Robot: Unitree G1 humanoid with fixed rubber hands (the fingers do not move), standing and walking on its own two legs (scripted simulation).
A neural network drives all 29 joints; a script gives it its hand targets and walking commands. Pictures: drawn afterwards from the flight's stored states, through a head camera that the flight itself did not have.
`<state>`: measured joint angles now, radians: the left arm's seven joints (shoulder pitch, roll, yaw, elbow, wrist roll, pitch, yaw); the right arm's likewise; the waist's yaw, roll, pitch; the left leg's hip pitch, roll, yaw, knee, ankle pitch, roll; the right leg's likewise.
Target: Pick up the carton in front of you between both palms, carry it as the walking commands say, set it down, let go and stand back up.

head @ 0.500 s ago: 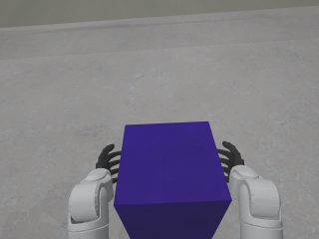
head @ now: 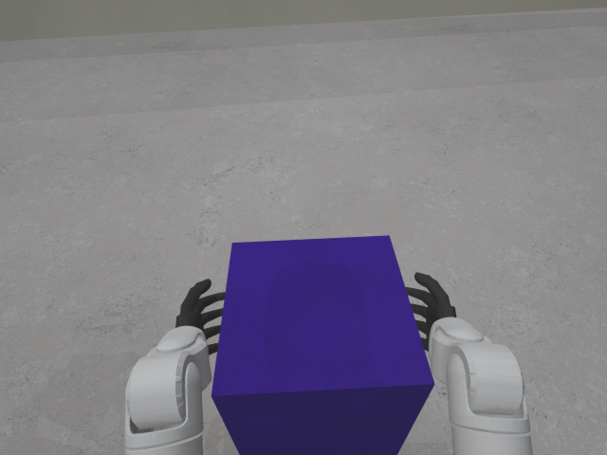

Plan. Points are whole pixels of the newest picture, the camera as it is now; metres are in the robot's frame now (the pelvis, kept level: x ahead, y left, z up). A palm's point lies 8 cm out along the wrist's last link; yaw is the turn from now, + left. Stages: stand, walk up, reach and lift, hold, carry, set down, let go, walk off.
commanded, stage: carry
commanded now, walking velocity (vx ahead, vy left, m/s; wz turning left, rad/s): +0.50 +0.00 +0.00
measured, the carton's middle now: (316, 354) +0.27 +0.00 -0.02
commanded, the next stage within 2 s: none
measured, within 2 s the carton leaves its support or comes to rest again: neither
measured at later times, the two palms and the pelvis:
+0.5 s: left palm (220, 173) +0.54 +0.13 +0.08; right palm (399, 165) +0.55 -0.16 +0.07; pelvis +0.28 -0.03 +0.00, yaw +3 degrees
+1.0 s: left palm (214, 154) +0.63 +0.16 +0.05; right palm (373, 146) +0.64 -0.14 +0.05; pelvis +0.37 +0.00 +0.01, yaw +2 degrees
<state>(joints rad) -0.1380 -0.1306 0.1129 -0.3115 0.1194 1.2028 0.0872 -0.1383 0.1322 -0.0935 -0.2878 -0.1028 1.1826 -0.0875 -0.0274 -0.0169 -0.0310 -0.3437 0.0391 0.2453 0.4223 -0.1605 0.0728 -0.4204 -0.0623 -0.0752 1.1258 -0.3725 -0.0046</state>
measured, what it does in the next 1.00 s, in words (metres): walks ahead: right foot, then left foot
